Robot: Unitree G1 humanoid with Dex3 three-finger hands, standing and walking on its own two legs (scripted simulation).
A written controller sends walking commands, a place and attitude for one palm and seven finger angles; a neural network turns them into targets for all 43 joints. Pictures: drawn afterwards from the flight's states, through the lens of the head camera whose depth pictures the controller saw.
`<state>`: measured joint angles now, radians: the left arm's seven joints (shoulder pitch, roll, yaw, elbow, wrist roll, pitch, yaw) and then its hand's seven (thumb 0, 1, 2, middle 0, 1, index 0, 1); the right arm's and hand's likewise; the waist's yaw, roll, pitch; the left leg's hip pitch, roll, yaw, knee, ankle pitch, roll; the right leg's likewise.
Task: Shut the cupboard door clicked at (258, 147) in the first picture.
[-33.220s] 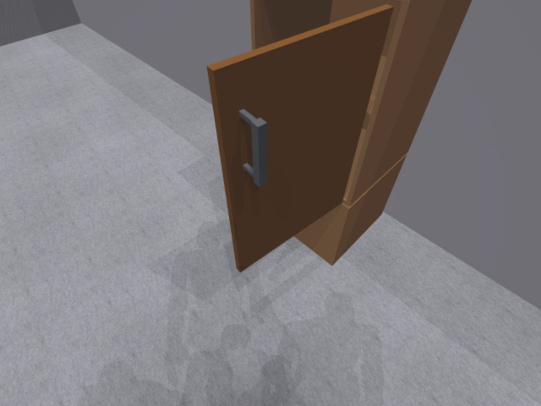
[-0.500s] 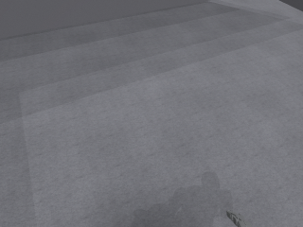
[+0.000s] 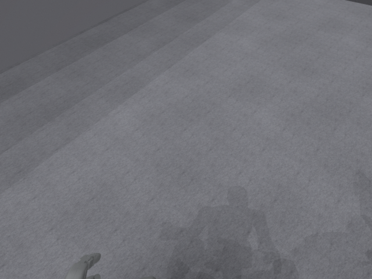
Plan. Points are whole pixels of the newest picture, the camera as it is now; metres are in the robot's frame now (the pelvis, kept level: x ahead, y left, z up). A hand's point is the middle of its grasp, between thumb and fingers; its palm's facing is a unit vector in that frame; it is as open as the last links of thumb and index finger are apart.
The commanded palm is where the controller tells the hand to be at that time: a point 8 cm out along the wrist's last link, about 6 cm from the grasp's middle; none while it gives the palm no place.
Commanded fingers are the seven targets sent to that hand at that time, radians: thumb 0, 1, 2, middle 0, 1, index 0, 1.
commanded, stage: turn to face it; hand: left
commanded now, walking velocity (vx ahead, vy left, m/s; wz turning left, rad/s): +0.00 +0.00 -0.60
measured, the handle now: out of the picture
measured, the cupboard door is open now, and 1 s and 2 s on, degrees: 51 51 51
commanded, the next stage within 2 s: none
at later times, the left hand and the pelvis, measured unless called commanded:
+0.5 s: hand out of the picture +0.14 +0.22 -0.15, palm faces -0.23 -0.95 -0.20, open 7.4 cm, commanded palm none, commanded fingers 0.00 0.90 0.90 -0.20 -0.30 -0.20 -0.30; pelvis +0.00 +0.04 +0.02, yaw -17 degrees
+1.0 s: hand (138, 268) +0.17 +0.13 -0.14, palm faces -0.53 -0.81 -0.25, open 7.4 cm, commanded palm none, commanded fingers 0.00 0.90 0.90 -0.20 -0.30 -0.20 -0.30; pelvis -0.01 +0.01 +0.02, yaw -34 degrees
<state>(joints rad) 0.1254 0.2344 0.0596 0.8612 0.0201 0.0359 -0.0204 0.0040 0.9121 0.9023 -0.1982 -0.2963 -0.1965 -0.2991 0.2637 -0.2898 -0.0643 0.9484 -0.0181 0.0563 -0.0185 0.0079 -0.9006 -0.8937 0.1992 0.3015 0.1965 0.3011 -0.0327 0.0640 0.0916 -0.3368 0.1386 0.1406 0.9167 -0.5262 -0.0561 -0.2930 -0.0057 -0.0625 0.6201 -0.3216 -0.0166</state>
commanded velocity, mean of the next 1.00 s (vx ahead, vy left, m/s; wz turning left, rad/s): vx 0.00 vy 0.00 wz -0.60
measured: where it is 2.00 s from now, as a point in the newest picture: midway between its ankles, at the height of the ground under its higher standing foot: outside the picture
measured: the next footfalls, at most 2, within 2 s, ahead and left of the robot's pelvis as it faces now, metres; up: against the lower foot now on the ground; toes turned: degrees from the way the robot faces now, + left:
left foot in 0.32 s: +0.08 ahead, +0.14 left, +0.00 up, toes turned -8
right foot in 0.72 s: -0.03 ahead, -0.11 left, +0.00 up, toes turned -31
